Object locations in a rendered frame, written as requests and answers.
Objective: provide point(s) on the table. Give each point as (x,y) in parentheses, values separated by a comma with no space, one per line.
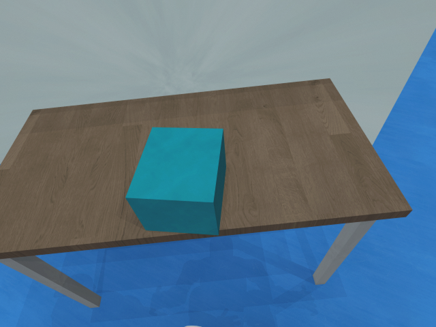
(295,158)

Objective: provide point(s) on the carton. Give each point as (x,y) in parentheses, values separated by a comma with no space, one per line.
(178,184)

